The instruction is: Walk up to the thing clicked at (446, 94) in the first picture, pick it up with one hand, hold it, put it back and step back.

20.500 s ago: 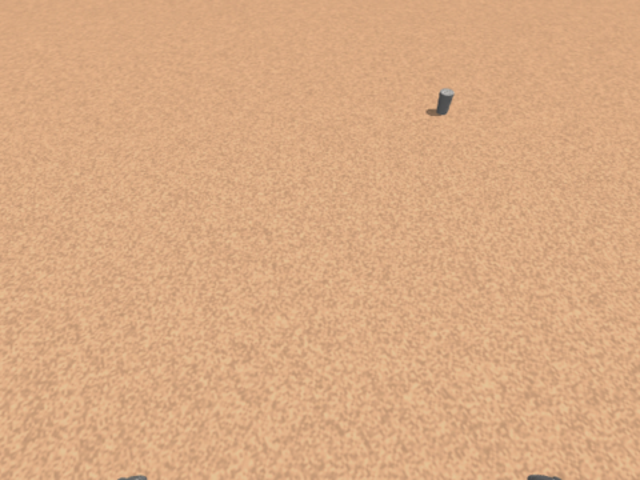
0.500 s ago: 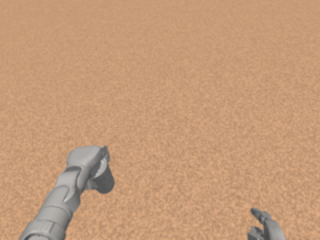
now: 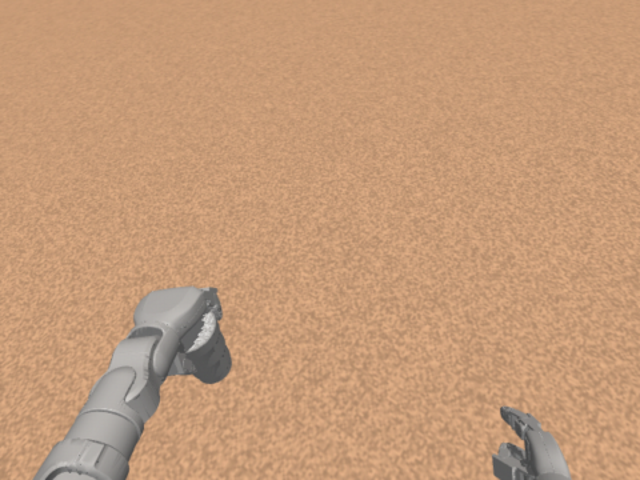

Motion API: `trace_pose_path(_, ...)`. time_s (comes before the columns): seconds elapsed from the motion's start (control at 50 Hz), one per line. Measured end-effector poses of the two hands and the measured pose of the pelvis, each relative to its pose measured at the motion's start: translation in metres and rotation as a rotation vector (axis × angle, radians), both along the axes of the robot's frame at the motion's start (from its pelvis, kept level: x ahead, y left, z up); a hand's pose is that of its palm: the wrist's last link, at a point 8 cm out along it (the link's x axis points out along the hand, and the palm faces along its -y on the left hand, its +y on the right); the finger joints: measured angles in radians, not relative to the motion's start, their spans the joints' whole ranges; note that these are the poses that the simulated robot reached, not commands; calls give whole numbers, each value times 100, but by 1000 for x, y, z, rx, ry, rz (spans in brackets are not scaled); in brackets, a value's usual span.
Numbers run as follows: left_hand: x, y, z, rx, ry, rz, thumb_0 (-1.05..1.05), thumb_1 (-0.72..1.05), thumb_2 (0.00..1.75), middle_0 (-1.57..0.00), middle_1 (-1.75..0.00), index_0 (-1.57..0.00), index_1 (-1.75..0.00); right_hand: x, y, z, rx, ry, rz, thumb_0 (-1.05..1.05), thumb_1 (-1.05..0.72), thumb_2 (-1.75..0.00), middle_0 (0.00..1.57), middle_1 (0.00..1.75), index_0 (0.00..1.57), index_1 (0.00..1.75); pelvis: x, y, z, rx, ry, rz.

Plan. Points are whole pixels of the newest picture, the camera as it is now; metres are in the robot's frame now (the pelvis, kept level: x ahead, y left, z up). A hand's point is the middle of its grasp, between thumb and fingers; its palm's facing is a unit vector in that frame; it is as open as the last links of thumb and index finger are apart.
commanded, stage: hold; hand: left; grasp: from above
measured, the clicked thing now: (202, 348) +0.31 +0.22 -0.08
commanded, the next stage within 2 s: crouch in 0.60 s
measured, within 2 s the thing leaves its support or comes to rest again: neither
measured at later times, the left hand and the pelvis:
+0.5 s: hand (185, 334) +0.30 +0.22 -0.02, palm faces -0.43 -0.07 -0.90, open 10.0 cm; pelvis +0.01 +0.00 +0.00, yaw +0 degrees
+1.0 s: hand (192, 355) +0.29 +0.22 -0.07, palm faces -0.45 -0.05 -0.89, open 10.0 cm; pelvis +0.00 +0.00 +0.00, yaw +1 degrees
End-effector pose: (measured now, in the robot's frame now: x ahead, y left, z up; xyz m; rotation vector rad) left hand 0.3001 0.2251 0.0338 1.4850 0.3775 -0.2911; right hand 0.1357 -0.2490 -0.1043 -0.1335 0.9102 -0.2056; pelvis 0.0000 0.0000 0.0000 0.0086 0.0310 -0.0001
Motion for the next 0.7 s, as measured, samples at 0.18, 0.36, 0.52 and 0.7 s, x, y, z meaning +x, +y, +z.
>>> trace_pose_path(0.18, 5, -2, 3, -2, 9, -2, -1, -6, 68, -75, -80, -61, -81, 6, -1, 2, 1, 0, -2, 1, -92, -90, 20, 30, 20, 30, 5, -1, 2, 0, -3, 0)
trace_pose_path(0.36, 7, -2, 2, -7, 17, -1, 0, -5, 67, -75, -80, -60, -81, 10, -2, 5, -1, 1, -4, 1, -92, -90, 20, 30, 20, 30, 9, -1, 3, 0, -5, -1)
trace_pose_path(0.52, 9, 0, 3, -6, 9, 0, 0, -5, 67, -75, -80, -61, -81, 11, -1, 5, -2, 13, -5, 1, -92, -90, 20, 30, 20, 30, 10, -1, 4, -1, -6, 0)
trace_pose_path(0.7, 8, 1, 4, -2, 13, 1, 0, -5, 68, -75, -80, -61, -81, 10, -1, 4, 3, 17, -9, 1, -92, -90, 20, 30, 20, 30, 10, 0, 5, -1, -9, -1)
